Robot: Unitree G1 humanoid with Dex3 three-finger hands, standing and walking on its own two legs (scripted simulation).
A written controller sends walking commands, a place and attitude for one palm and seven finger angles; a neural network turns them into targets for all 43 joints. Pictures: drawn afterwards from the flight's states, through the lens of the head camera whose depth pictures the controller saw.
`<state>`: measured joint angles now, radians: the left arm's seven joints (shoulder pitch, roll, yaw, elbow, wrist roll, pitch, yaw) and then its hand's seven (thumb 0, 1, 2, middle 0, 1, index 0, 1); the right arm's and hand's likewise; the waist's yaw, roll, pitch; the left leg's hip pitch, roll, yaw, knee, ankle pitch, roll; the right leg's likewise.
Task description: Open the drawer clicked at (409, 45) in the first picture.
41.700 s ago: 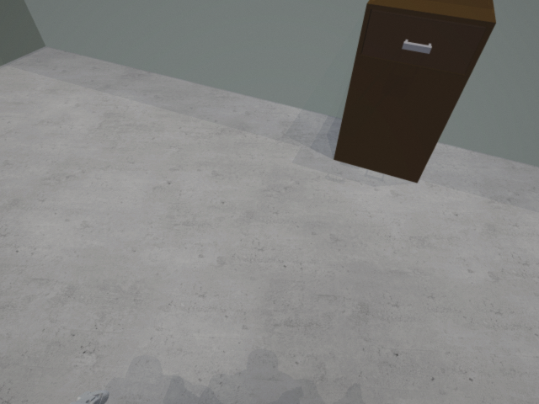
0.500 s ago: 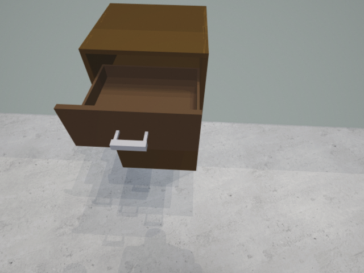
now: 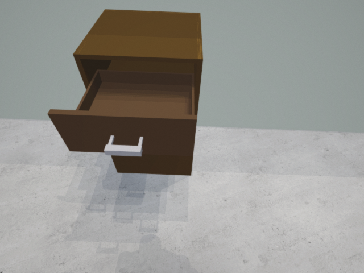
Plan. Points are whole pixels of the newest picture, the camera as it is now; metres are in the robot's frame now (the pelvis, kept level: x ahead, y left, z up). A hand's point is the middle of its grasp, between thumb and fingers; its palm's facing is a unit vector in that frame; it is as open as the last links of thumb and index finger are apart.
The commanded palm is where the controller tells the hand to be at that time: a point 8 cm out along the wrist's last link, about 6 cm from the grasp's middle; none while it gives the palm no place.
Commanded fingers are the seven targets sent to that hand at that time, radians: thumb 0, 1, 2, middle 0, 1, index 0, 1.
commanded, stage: look to check the result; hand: left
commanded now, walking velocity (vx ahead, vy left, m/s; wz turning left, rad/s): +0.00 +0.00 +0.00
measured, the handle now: (125, 144) +0.48 +0.20 -0.06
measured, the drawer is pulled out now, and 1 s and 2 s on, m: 0.30 0.30 0.30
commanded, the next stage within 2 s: stand and wait in 0.52 s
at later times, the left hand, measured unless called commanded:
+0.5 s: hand out of the picture +0.01 +0.17 -0.18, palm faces +0.03 -0.98 -0.19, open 7.4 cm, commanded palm none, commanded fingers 0.00 0.90 0.90 -0.20 -0.30 -0.20 -0.30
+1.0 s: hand out of the picture +0.05 +0.18 -0.17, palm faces +0.02 -0.97 -0.24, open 7.4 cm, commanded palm none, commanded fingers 0.00 0.90 0.90 -0.20 -0.30 -0.20 -0.30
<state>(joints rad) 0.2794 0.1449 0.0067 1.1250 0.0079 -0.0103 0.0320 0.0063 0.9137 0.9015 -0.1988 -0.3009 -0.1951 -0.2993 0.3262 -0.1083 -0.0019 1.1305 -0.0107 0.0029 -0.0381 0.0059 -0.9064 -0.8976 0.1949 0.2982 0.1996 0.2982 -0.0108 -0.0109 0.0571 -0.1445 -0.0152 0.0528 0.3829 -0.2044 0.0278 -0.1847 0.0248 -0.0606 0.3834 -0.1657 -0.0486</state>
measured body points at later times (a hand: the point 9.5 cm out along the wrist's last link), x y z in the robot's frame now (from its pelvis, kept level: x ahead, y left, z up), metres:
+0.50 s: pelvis +0.01 +0.00 +0.00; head +0.03 -0.01 +0.45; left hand +0.01 +0.22 -0.16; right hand +0.00 -0.21 -0.16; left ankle +0.00 +0.10 -0.74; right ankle +0.03 -0.09 -0.74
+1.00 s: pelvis +0.02 -0.01 +0.00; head +0.04 -0.02 +0.45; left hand +0.05 +0.23 -0.15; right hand +0.03 -0.24 -0.16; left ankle +0.00 +0.10 -0.74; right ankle +0.03 -0.09 -0.74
